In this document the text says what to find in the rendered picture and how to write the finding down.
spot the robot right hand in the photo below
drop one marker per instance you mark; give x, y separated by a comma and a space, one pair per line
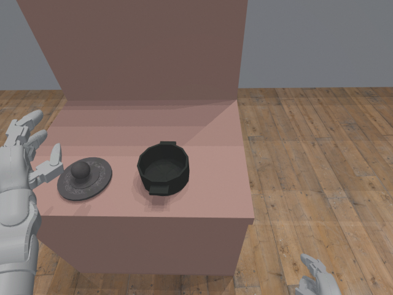
325, 283

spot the knob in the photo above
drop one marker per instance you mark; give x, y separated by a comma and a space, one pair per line
80, 170

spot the lid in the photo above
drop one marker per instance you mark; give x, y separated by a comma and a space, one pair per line
75, 189

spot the robot left hand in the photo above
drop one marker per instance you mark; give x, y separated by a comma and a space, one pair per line
20, 149

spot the pot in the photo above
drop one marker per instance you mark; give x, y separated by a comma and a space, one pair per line
164, 168

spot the table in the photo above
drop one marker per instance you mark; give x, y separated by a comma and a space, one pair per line
135, 73

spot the robot left forearm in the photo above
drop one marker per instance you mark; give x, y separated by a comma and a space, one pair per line
20, 221

